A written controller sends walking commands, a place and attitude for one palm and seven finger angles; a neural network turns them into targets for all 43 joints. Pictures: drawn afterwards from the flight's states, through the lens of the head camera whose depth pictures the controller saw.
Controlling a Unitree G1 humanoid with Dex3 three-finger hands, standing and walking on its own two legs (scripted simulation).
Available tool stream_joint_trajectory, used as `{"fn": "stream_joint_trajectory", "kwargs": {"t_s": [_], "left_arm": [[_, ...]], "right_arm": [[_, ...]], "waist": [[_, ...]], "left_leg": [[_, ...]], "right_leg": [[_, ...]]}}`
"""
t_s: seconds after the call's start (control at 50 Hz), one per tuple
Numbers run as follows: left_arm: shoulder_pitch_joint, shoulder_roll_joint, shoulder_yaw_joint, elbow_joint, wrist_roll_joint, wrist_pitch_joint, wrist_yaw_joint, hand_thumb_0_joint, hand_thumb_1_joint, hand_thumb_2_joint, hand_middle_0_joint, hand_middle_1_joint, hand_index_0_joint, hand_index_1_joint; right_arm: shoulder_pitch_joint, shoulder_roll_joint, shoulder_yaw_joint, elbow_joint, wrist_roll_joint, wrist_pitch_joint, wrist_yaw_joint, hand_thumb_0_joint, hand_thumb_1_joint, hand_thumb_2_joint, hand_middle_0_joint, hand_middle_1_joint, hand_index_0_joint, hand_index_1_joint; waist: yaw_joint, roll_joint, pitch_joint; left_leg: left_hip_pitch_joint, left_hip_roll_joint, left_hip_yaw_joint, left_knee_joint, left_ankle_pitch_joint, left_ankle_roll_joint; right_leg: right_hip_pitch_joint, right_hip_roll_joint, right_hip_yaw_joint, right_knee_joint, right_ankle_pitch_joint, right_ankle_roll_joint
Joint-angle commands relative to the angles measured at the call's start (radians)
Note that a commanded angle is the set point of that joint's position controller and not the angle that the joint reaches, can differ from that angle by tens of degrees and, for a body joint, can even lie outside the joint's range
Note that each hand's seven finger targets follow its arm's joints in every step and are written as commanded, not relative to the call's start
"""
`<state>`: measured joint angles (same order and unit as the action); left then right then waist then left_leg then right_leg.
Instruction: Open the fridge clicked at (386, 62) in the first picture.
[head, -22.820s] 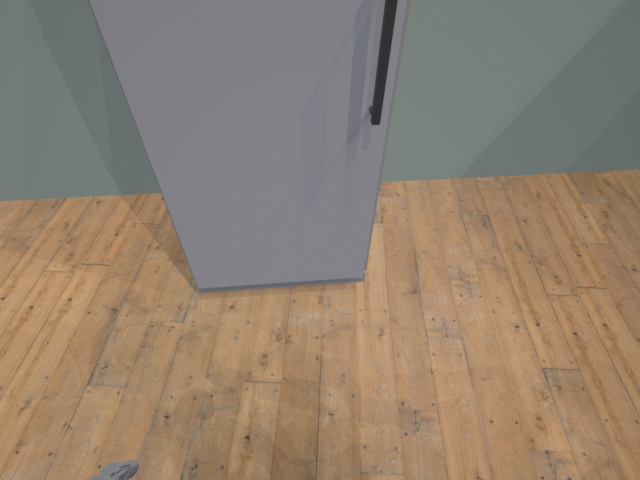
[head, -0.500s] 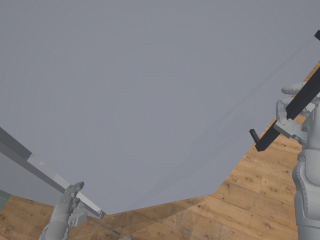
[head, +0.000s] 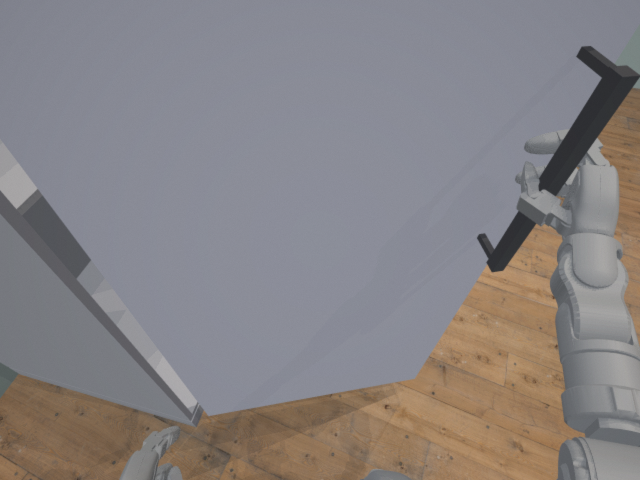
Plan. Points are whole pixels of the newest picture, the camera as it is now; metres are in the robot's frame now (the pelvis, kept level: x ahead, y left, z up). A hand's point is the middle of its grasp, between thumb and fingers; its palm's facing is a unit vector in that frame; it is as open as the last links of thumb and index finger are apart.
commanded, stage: stop walking and hold the door back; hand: right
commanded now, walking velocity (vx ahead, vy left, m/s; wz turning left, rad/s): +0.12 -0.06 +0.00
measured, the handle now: (533, 182) +0.44 -0.24 +0.15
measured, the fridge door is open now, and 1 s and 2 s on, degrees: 65 66 65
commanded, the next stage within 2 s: loosen the grip on the handle in 0.82 s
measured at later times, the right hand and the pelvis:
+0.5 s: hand (524, 191) +0.42 -0.22 +0.16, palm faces +0.19 +0.96 -0.22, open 5.4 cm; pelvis +0.02 -0.03 +0.00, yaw +3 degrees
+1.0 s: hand (536, 199) +0.40 -0.23 +0.16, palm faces +0.14 +0.96 -0.23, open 5.9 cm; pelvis +0.00 -0.03 +0.00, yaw +3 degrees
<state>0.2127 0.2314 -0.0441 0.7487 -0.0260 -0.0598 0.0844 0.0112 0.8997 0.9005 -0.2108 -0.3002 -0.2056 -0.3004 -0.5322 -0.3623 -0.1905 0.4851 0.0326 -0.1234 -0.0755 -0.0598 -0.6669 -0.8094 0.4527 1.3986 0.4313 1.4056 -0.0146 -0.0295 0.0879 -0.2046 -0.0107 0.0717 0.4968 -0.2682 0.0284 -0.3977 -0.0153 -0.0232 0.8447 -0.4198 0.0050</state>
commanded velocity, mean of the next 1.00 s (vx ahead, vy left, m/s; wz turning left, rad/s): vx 0.01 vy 0.00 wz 0.00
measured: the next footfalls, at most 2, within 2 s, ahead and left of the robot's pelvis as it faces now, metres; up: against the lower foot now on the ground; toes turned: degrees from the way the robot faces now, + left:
right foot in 0.12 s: +0.08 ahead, -0.13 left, +0.00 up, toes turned -3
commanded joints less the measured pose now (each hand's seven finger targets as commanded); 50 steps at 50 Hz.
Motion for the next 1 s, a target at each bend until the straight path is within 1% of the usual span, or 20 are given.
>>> {"fn": "stream_joint_trajectory", "kwargs": {"t_s": [0.0,0.04,0.08,0.12,0.16,0.2,0.24,0.28,0.3,0.34,0.48,0.62,0.78,0.82,0.88,0.9,0.92,0.94,0.96,0.98], "left_arm": [[-0.054,0.129,0.049,-0.132,0.001,-0.050,0.032,0.000,0.900,0.900,-0.200,-0.300,-0.200,-0.300],[-0.043,0.134,0.056,-0.137,0.003,-0.050,0.032,0.000,0.900,0.900,-0.200,-0.300,-0.200,-0.300],[-0.044,0.156,0.070,-0.143,0.002,-0.049,0.033,0.000,0.900,0.900,-0.200,-0.300,-0.200,-0.300],[-0.055,0.176,0.080,-0.178,-0.005,-0.045,0.021,0.000,0.900,0.900,-0.200,-0.300,-0.200,-0.300],[-0.083,0.135,0.065,-0.207,0.001,-0.038,0.011,0.000,0.900,0.900,-0.200,-0.300,-0.200,-0.300],[-0.072,0.151,0.068,-0.198,0.006,-0.038,0.016,0.000,0.900,0.900,-0.200,-0.300,-0.200,-0.300],[-0.051,0.176,0.080,-0.196,0.001,-0.036,0.016,0.000,0.900,0.900,-0.200,-0.300,-0.200,-0.300],[-0.055,0.160,0.079,-0.222,-0.001,-0.033,0.016,0.000,0.900,0.900,-0.200,-0.300,-0.200,-0.300],[-0.053,0.142,0.076,-0.225,-0.004,-0.033,0.014,0.000,0.900,0.900,-0.200,-0.300,-0.200,-0.300],[-0.056,0.137,0.074,-0.213,-0.004,-0.029,0.016,0.000,0.900,0.900,-0.200,-0.300,-0.200,-0.300],[-0.065,0.141,0.066,-0.198,0.001,-0.029,0.024,0.000,0.900,0.900,-0.200,-0.300,-0.200,-0.300],[-0.090,0.130,0.066,-0.224,0.003,-0.023,0.022,0.000,0.900,0.900,-0.200,-0.300,-0.200,-0.300],[-0.095,0.134,0.068,-0.222,0.004,-0.021,0.029,0.000,0.900,0.900,-0.200,-0.300,-0.200,-0.300],[-0.097,0.126,0.064,-0.223,0.005,-0.025,0.028,0.000,0.900,0.900,-0.200,-0.300,-0.200,-0.300],[-0.089,0.141,0.073,-0.213,0.006,-0.024,0.034,0.000,0.900,0.900,-0.200,-0.300,-0.200,-0.300],[-0.048,0.149,0.124,-0.224,0.036,-0.046,-0.015,0.000,0.900,0.900,-0.200,-0.300,-0.200,-0.300],[-0.057,0.140,0.111,-0.215,0.036,-0.102,-0.021,0.000,0.900,0.900,-0.200,-0.300,-0.200,-0.300],[-0.003,0.163,0.123,-0.205,-0.028,-0.103,-0.016,0.000,0.900,0.900,-0.200,-0.300,-0.200,-0.300],[0.006,0.145,0.117,-0.195,-0.020,-0.106,-0.030,0.000,0.900,0.900,-0.200,-0.300,-0.200,-0.300],[0.007,0.172,0.115,-0.191,-0.009,-0.104,-0.028,0.000,0.900,0.900,-0.200,-0.300,-0.200,-0.300]], "right_arm": [[-0.441,-0.306,-0.148,-0.040,-0.008,-0.058,-0.029,0.000,-0.900,-0.900,0.450,1.400,0.450,1.400],[-0.417,-0.311,-0.158,-0.070,-0.002,-0.067,-0.026,0.000,-0.900,-0.900,0.450,1.400,0.450,1.400],[-0.388,-0.289,-0.141,-0.120,0.003,-0.081,-0.021,0.000,-0.900,-0.900,0.450,1.400,0.450,1.400],[-0.325,-0.220,-0.103,-0.177,0.013,-0.100,-0.014,0.000,-0.900,-0.900,0.450,1.400,0.450,1.400],[-0.264,-0.180,-0.073,-0.222,0.021,-0.109,0.006,0.000,-0.900,-0.900,0.450,1.400,0.450,1.400],[-0.254,-0.233,-0.118,-0.239,0.004,-0.115,-0.007,0.000,-0.900,-0.900,0.450,1.400,0.450,1.400],[-0.206,-0.302,-0.183,-0.229,0.000,-0.110,-0.014,0.000,-0.900,-0.900,0.450,1.400,0.450,1.400],[-0.170,-0.312,-0.182,-0.286,0.002,-0.106,-0.013,0.000,-0.900,-0.900,0.450,1.400,0.450,1.400],[-0.162,-0.301,-0.180,-0.302,0.004,-0.104,-0.011,0.000,-0.900,-0.900,0.450,1.400,0.450,1.400],[-0.158,-0.286,-0.173,-0.266,0.019,-0.095,-0.010,0.000,-0.900,-0.900,0.450,1.400,0.450,1.400],[-0.102,-0.288,-0.189,-0.281,0.018,-0.100,-0.010,0.000,-0.900,-0.900,0.450,1.400,0.450,1.400],[0.015,-0.236,-0.165,-0.351,0.022,-0.112,-0.007,0.000,-0.900,-0.900,0.450,1.400,0.450,1.400],[-0.004,-0.251,-0.173,-0.372,0.025,-0.112,-0.012,0.000,-0.900,-0.900,0.450,1.400,0.450,1.400],[-0.030,-0.204,-0.130,-0.372,0.025,-0.111,-0.009,0.000,-0.900,-0.900,0.450,1.400,0.450,1.400],[-0.023,-0.255,-0.168,-0.347,0.021,-0.109,-0.017,0.000,-0.900,-0.900,0.450,1.400,0.450,1.400],[-0.847,-0.814,-0.538,-0.503,-0.122,-0.132,0.010,0.000,-0.900,-0.900,0.450,1.400,0.450,1.400],[-0.462,-0.218,-0.123,0.034,-0.096,-0.018,0.098,0.000,-0.779,-0.842,0.450,1.400,0.450,1.400],[-0.307,-0.236,-0.211,-0.219,0.002,-0.037,0.116,0.000,-0.658,-0.783,0.450,1.400,0.450,1.400],[-0.145,-0.091,-0.117,-0.199,0.021,-0.029,0.149,0.000,-0.538,-0.725,0.450,1.400,0.450,1.400],[-0.233,-0.164,-0.184,-0.274,0.073,-0.062,0.151,0.000,-0.417,-0.667,0.450,1.400,0.450,1.400]], "waist": [[-0.014,0.166,-0.250],[-0.007,0.167,-0.280],[0.010,0.072,-0.290],[0.004,-0.152,-0.316],[0.007,-0.203,-0.281],[0.001,-0.131,-0.241],[0.000,-0.081,-0.286],[0.023,0.024,-0.345],[0.024,0.049,-0.356],[0.015,0.126,-0.310],[0.012,0.026,-0.359],[0.008,-0.004,-0.330],[0.013,-0.012,-0.313],[0.017,-0.017,-0.314],[0.013,-0.006,-0.301],[-0.028,0.187,-0.138],[0.084,0.111,-0.475],[0.034,0.025,-0.506],[-0.001,-0.180,-0.516],[-0.009,-0.239,-0.550]], "left_leg": [[0.149,0.272,-0.217,-0.143,0.218,0.114],[0.127,0.240,-0.185,-0.116,0.186,0.083],[0.045,0.177,-0.123,-0.015,0.142,0.028],[-0.103,0.029,-0.033,0.144,0.019,-0.042],[-0.090,0.012,-0.049,0.175,-0.221,-0.042],[-0.020,0.023,-0.050,0.094,-0.142,-0.038],[0.072,0.046,-0.071,-0.063,0.073,-0.033],[0.179,0.167,-0.209,-0.085,0.385,0.008],[0.180,0.195,-0.231,-0.087,0.370,0.022],[0.122,0.202,-0.248,-0.112,0.282,0.026],[0.044,0.090,-0.121,-0.046,0.391,-0.039],[0.024,0.073,-0.121,-0.074,0.284,-0.032],[0.003,0.076,-0.132,-0.108,0.275,-0.031],[-0.016,0.069,-0.127,-0.120,0.238,-0.035],[-0.016,0.071,-0.129,-0.136,0.232,-0.035],[-0.090,0.089,-0.169,-0.184,0.302,-0.027],[0.012,-0.008,-0.004,0.048,0.509,0.025],[-0.067,-0.006,0.013,0.022,0.390,0.001],[-0.123,0.005,0.007,0.011,0.262,0.001],[-0.148,0.002,-0.012,-0.021,0.181,-0.006]], "right_leg": [[0.000,-0.022,-0.036,-0.152,0.042,-0.009],[0.118,0.000,-0.073,-0.298,0.128,-0.009],[0.274,-0.032,-0.034,-0.441,0.273,-0.017],[0.375,-0.243,0.241,-0.468,0.468,-0.119],[0.292,-0.299,0.321,-0.537,0.403,-0.173],[0.218,-0.288,0.259,-0.499,0.437,-0.157],[0.221,-0.207,0.111,-0.370,0.527,-0.089],[0.151,-0.107,-0.003,-0.297,0.430,-0.013],[0.132,-0.071,-0.019,-0.306,0.286,0.004],[0.127,-0.056,-0.012,-0.314,0.184,0.004],[0.325,-0.138,0.017,-0.370,0.573,-0.031],[0.302,-0.130,0.013,-0.401,0.501,-0.029],[0.307,-0.115,-0.004,-0.415,0.460,-0.021],[0.326,-0.117,-0.007,-0.423,0.440,-0.024],[0.317,-0.114,-0.006,-0.427,0.429,-0.024],[0.195,-0.133,-0.041,-0.381,0.385,-0.057],[0.311,-0.024,-0.027,-0.463,0.681,-0.028],[0.435,-0.053,0.013,-0.378,0.828,0.007],[0.525,-0.068,0.030,-0.367,0.867,0.057],[0.586,-0.055,0.047,-0.378,0.724,0.062]]}}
